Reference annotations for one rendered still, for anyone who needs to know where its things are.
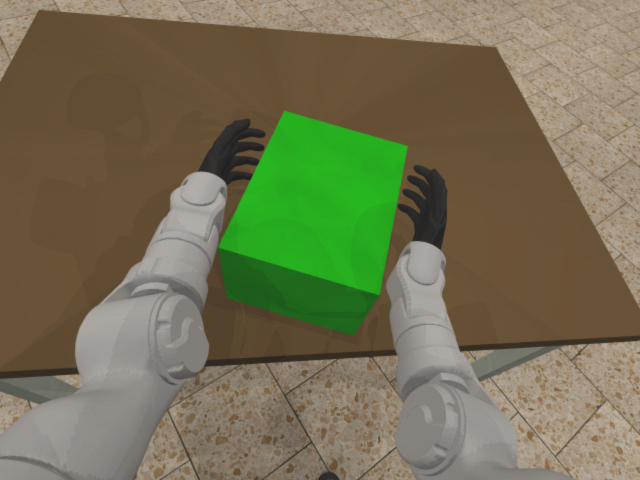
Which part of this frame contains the robot right upper arm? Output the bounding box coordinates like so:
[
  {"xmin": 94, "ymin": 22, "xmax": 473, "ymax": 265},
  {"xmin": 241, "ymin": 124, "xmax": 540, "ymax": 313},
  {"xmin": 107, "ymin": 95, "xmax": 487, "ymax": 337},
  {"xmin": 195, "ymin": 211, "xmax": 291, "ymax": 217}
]
[{"xmin": 394, "ymin": 382, "xmax": 576, "ymax": 480}]

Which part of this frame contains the right robot hand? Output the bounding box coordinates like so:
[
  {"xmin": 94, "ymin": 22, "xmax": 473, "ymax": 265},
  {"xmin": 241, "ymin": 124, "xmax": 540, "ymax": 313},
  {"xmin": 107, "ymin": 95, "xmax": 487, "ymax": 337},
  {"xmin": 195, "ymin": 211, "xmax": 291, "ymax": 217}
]
[{"xmin": 397, "ymin": 165, "xmax": 447, "ymax": 250}]

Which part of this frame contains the right robot forearm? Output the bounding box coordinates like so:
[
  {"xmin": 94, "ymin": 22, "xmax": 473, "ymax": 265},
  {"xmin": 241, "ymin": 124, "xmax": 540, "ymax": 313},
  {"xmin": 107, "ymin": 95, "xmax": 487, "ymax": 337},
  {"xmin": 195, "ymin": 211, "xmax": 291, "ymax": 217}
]
[{"xmin": 386, "ymin": 241, "xmax": 499, "ymax": 409}]

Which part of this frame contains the carton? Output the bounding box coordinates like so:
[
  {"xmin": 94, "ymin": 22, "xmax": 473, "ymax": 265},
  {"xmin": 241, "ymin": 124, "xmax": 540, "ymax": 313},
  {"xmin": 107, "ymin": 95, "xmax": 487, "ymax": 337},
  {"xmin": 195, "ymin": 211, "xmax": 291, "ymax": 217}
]
[{"xmin": 218, "ymin": 111, "xmax": 408, "ymax": 336}]

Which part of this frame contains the robot left upper arm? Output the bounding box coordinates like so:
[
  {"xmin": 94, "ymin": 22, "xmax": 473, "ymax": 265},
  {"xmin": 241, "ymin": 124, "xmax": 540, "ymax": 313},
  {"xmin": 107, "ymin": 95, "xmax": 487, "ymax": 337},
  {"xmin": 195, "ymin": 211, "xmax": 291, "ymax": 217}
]
[{"xmin": 0, "ymin": 292, "xmax": 209, "ymax": 480}]

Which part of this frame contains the left robot forearm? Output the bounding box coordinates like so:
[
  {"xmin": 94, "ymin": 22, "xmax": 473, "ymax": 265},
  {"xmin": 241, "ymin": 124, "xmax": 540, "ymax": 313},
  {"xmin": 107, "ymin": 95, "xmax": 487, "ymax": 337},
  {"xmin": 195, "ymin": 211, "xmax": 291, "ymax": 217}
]
[{"xmin": 75, "ymin": 172, "xmax": 227, "ymax": 374}]

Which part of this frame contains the left robot hand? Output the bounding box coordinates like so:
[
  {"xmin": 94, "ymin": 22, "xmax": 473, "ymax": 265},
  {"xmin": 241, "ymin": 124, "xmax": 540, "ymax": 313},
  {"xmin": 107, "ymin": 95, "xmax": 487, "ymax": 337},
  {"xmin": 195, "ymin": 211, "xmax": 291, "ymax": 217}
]
[{"xmin": 198, "ymin": 119, "xmax": 266, "ymax": 185}]

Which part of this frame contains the table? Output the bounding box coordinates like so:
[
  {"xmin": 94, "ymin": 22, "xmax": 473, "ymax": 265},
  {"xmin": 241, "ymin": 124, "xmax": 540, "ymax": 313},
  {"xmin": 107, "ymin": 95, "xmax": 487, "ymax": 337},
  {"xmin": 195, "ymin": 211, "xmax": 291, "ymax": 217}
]
[{"xmin": 0, "ymin": 10, "xmax": 640, "ymax": 404}]

